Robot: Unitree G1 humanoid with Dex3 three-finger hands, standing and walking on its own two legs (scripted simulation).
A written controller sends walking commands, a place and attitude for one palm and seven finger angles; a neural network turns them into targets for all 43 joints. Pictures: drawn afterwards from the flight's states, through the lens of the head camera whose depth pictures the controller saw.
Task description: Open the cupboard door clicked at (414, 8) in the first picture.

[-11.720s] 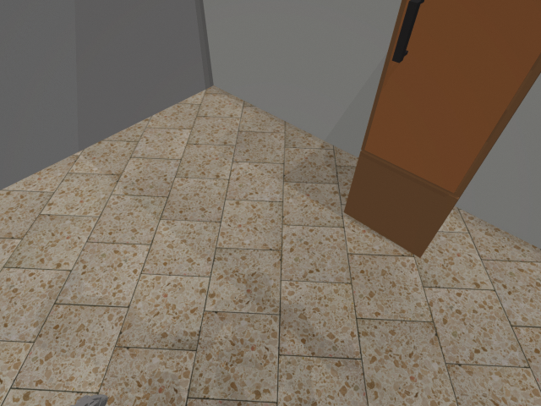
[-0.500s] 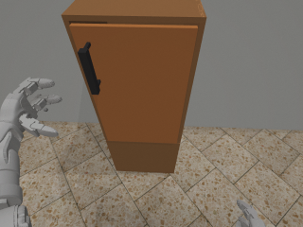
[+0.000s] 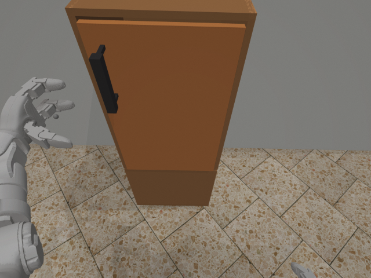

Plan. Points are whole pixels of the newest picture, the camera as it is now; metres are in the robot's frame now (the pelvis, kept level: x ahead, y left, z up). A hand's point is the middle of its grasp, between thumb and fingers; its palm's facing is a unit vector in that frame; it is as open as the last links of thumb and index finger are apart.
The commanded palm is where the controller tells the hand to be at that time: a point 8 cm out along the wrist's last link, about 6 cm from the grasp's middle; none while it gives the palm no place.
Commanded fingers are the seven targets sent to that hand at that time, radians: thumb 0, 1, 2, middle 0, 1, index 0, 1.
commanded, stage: move the hooked fingers beside the handle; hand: left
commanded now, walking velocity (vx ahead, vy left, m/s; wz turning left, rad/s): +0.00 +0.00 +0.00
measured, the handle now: (107, 80) +0.54 +0.21 +0.13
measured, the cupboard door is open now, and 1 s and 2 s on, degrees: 0 0 0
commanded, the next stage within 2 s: slide the fingers in behind the handle in 1.42 s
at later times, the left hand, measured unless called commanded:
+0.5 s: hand (68, 95) +0.46 +0.28 +0.14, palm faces +0.01 -1.00 +0.00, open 14.0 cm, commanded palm +0.45 +0.33 +0.14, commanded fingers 0.00 -0.50 0.30 -0.30 -1.20 -0.30 -1.20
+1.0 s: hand (71, 91) +0.49 +0.28 +0.13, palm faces +0.00 -1.00 +0.01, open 14.0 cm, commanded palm +0.46 +0.33 +0.13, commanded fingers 0.00 -0.50 0.30 -0.30 -1.20 -0.30 -1.20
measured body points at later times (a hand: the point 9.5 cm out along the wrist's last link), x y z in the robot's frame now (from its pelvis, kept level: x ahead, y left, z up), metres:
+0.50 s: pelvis +0.00 +0.00 -0.01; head +0.07 +0.01 +0.44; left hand +0.46 +0.33 +0.15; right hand +0.02 -0.28 -0.11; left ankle -0.01 +0.09 -0.73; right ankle +0.01 -0.11 -0.73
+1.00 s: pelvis +0.02 +0.01 -0.01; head +0.11 +0.03 +0.43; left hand +0.49 +0.34 +0.13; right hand +0.02 -0.27 -0.11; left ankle -0.01 +0.09 -0.73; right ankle +0.01 -0.11 -0.73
